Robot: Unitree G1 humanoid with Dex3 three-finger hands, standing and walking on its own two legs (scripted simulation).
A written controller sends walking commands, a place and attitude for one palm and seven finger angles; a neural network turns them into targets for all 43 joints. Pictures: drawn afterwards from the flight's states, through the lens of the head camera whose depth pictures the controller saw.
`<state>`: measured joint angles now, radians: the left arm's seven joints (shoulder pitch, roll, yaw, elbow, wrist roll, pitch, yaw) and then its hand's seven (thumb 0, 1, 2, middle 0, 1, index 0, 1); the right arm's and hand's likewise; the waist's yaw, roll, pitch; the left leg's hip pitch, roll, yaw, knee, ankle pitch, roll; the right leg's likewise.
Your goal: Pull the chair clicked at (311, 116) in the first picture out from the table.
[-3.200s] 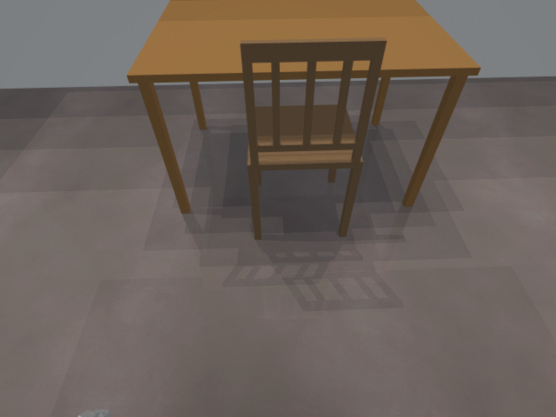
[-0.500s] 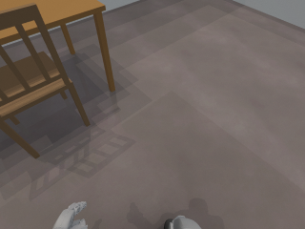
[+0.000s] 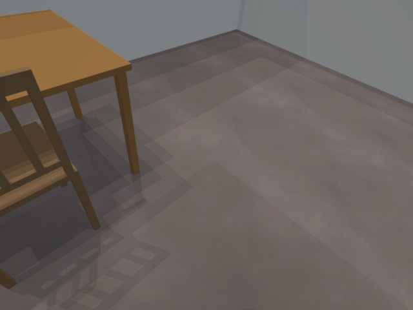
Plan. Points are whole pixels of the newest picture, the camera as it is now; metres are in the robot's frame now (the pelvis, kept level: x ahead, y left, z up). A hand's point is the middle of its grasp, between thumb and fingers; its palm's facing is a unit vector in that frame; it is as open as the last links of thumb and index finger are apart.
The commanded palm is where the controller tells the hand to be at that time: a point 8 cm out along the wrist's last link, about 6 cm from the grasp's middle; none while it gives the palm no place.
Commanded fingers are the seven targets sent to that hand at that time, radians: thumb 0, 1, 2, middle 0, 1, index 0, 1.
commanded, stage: walk to a spot facing it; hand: left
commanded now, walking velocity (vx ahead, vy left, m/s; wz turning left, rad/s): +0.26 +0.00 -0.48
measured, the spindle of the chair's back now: out of the picture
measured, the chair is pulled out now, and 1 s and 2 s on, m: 0.00 0.00 0.00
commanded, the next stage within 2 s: turn to face it in 0.12 s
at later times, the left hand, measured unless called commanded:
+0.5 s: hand (163, 259) +0.28 +0.11 -0.17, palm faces -0.03 -0.98 -0.19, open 7.3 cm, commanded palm none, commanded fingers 0.00 0.90 0.90 -0.20 -0.30 -0.20 -0.30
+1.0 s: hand (116, 293) +0.20 +0.20 -0.16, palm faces +0.33 -0.90 -0.27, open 7.3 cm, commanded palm none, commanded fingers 0.00 0.90 0.90 -0.20 -0.30 -0.20 -0.30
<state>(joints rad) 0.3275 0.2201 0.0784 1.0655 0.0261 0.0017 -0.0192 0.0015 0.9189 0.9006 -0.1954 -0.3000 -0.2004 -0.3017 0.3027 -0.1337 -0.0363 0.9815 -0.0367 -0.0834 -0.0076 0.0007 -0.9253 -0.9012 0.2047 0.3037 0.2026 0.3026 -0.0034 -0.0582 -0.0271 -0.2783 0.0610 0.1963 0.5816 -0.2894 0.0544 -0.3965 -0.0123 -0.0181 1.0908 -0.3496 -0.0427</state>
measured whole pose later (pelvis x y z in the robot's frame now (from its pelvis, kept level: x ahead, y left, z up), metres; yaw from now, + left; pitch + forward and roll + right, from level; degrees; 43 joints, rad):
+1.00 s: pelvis +0.19 -0.04 +0.00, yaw +16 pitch +1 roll -1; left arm 0.21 0.27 0.10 0.94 0.01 0.05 0.01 0.00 0.91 0.90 -0.19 -0.30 -0.20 -0.30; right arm 0.21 -0.22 -0.06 0.91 -0.02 0.02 0.00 0.00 -0.91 -0.90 0.20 0.30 0.20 0.30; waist 0.00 -0.02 0.04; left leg -0.33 0.00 0.03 0.52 -0.19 0.04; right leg -0.49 -0.08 -0.03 1.06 -0.38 0.09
